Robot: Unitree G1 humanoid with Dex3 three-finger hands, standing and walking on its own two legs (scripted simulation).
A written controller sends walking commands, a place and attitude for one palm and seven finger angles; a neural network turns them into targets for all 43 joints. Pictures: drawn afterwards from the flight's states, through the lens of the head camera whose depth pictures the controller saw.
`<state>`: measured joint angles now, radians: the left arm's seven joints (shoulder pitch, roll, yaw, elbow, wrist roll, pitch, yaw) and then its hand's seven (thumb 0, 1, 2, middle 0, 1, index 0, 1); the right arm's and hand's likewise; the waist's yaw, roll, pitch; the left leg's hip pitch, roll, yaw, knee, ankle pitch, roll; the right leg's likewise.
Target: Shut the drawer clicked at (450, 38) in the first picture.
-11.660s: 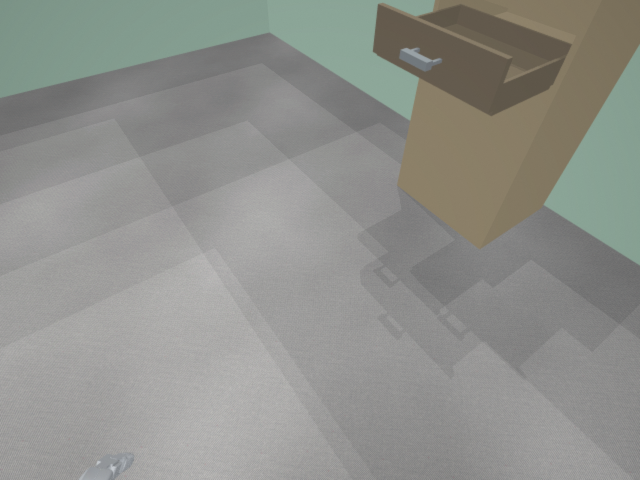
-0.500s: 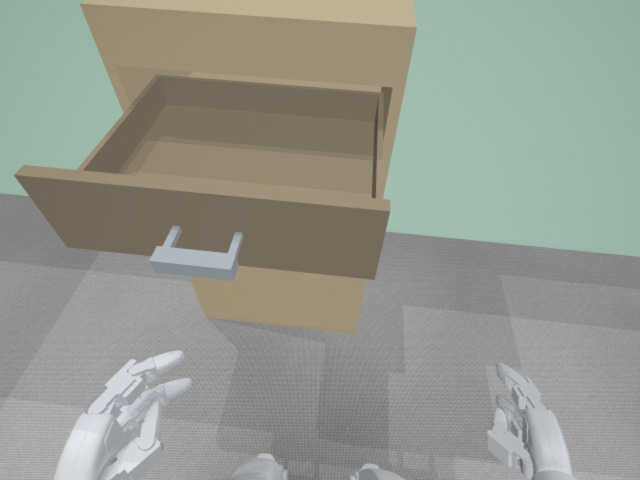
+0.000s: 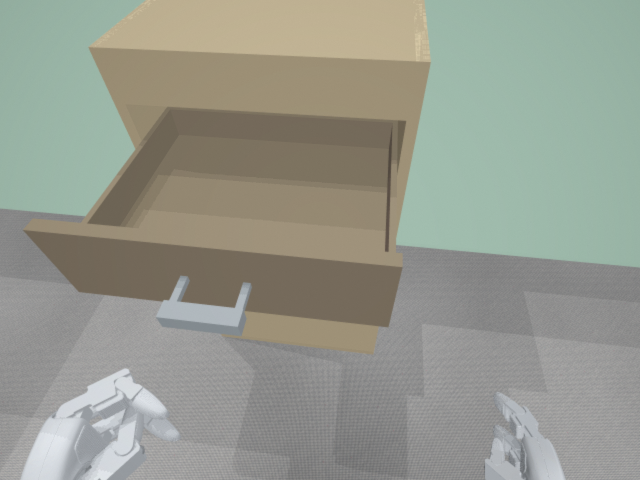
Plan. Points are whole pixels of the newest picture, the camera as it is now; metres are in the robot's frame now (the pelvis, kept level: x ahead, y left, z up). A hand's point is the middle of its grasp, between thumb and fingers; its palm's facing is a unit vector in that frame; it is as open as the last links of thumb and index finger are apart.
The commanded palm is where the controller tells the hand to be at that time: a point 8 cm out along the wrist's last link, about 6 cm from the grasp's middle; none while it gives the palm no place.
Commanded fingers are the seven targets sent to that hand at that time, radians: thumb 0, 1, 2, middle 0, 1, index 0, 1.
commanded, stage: raise the hand and make a fist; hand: left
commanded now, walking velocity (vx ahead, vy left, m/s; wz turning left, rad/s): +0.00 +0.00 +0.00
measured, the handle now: (208, 302) +0.32 +0.17 +0.06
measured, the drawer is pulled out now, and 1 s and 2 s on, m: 0.29 0.29 0.29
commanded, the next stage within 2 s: bring the fist close to the handle in 0.98 s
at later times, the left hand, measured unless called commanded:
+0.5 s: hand (129, 461) +0.13 +0.16 +0.14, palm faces -0.08 -0.99 -0.06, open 3.2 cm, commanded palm +0.09 +0.21 +0.15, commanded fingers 0.00 0.90 0.90 -1.40 -1.60 -1.40 -1.60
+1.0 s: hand (147, 431) +0.14 +0.14 +0.16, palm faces -0.03 -1.00 -0.05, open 3.3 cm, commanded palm +0.10 +0.19 +0.16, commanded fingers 0.00 0.90 0.90 -1.40 -1.60 -1.40 -1.60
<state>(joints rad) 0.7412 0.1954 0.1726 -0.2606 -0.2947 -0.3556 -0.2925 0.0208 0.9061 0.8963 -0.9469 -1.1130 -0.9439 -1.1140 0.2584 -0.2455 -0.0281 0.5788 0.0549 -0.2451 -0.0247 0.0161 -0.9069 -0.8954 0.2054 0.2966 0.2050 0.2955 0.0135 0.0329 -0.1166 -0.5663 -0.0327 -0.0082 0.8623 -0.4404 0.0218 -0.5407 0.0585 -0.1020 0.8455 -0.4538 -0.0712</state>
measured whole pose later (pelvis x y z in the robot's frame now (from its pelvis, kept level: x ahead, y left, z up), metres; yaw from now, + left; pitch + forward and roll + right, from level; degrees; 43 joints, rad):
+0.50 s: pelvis -0.02 +0.05 +0.00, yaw -1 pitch +4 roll -1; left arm 0.79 0.20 -0.09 -0.65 -0.14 -0.12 -0.12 0.02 0.90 0.90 -1.38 -1.57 -1.37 -1.57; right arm 0.23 -0.20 0.06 0.43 0.06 -0.19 0.01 0.01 -0.90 -0.90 0.21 0.30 0.21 0.30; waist 0.04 0.06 -0.11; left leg -0.50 -0.07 0.03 0.87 -0.43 0.09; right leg -0.47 0.02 -0.07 0.84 -0.44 -0.03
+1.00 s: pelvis +0.00 +0.03 +0.01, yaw +0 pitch +3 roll -1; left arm 0.80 0.18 -0.07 -0.73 -0.16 -0.09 -0.07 0.02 0.90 0.90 -1.40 -1.60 -1.40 -1.60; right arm 0.28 -0.24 0.02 0.46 0.06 -0.22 0.01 0.02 -0.91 -0.90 0.20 0.30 0.20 0.30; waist 0.02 0.07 -0.11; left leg -0.45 -0.05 0.01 0.83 -0.43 0.07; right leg -0.42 0.04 -0.08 0.80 -0.44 -0.06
